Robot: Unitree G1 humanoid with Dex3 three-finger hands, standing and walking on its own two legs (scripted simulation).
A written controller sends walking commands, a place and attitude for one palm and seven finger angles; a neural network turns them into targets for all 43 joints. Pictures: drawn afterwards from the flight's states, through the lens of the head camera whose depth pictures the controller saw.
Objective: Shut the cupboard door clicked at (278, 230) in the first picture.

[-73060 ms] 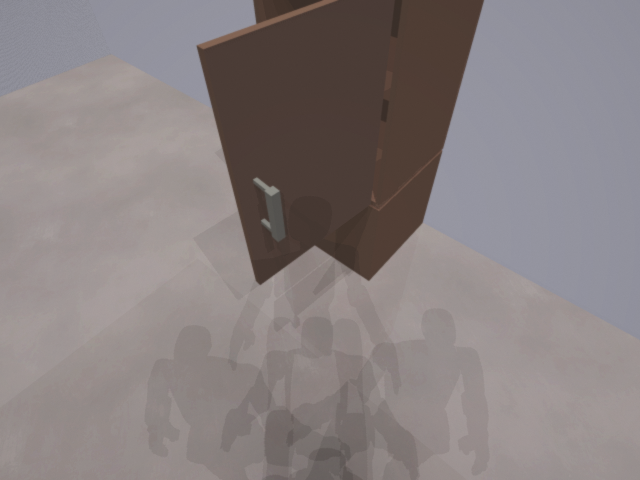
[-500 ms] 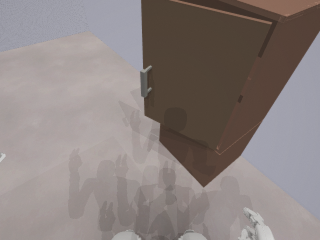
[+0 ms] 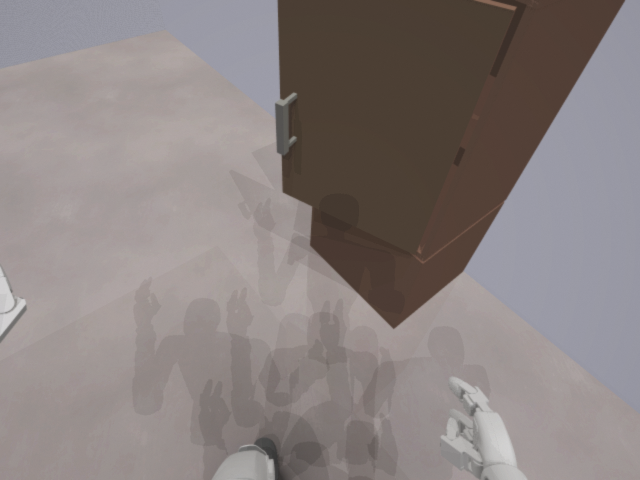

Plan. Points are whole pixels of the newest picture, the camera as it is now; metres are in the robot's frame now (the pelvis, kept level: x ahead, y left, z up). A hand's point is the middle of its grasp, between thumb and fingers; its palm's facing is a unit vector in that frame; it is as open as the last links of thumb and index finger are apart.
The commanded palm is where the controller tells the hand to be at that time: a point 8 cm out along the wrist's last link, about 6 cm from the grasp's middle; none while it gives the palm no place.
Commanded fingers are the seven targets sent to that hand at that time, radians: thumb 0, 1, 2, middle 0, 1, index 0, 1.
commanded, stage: stop stepping back and stand still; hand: left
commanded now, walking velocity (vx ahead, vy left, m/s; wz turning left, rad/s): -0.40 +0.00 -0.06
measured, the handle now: (287, 124) +0.85 +0.18 -0.06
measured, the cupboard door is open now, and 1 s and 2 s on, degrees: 19 19 19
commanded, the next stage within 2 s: let the arm hang, fingers relaxed in 1.78 s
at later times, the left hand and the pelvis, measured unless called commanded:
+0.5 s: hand (6, 421) +0.12 +0.24 +0.19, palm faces +0.39 -0.81 -0.44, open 7.4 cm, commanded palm +0.08 +0.27 +0.20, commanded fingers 0.00 0.90 0.90 -0.20 -0.30 -0.20 -0.30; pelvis -0.09 -0.01 +0.02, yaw -6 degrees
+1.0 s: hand out of the picture +0.10 +0.25 +0.18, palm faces +0.44 -0.80 -0.42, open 7.4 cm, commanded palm +0.05 +0.29 +0.20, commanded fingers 0.00 0.90 0.90 -0.20 -0.30 -0.20 -0.30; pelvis -0.11 +0.00 +0.02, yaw -4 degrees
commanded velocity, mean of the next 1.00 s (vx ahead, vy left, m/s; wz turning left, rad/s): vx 0.13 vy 0.02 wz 0.00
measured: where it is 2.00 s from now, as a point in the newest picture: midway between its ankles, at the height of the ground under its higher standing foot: outside the picture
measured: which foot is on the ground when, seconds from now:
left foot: up 0.00-0.12, down 0.14-0.36, up 0.38-0.60, down 0.62-0.82, up 0.84-1.00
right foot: down 0.00-1.00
